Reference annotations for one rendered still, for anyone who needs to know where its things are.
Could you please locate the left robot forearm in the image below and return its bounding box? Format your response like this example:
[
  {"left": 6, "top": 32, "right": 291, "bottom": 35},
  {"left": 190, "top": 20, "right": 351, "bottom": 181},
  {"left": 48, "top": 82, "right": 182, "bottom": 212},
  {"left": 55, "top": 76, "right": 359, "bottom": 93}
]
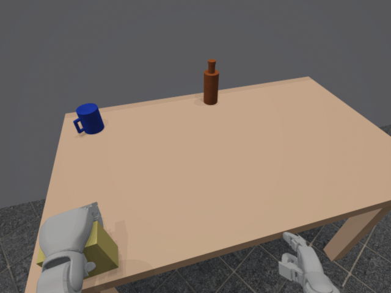
[{"left": 36, "top": 251, "right": 84, "bottom": 293}]

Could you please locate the right robot forearm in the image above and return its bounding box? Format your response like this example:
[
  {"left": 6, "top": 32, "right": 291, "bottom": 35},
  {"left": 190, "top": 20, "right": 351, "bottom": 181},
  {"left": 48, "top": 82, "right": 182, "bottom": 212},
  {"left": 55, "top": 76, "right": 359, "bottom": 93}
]
[{"left": 302, "top": 272, "right": 340, "bottom": 293}]

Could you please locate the robot right hand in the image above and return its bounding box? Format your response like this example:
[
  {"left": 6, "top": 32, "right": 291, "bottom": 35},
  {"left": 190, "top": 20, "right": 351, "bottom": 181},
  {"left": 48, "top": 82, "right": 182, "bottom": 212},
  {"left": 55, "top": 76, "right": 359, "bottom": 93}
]
[{"left": 279, "top": 232, "right": 324, "bottom": 287}]

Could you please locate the robot left hand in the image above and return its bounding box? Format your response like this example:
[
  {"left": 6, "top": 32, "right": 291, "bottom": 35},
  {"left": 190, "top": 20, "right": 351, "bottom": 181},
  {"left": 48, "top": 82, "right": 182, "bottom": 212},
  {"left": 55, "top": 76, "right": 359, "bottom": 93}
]
[{"left": 39, "top": 202, "right": 103, "bottom": 278}]

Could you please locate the sponge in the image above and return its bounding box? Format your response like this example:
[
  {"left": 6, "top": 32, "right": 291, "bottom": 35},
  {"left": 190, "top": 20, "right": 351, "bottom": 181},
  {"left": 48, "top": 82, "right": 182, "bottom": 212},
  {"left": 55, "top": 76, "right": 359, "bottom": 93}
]
[{"left": 36, "top": 221, "right": 119, "bottom": 280}]

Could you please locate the table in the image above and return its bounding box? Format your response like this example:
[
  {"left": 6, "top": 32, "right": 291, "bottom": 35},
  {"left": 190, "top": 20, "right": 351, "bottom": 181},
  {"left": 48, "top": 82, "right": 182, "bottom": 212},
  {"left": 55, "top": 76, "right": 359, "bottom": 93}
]
[{"left": 24, "top": 77, "right": 391, "bottom": 293}]

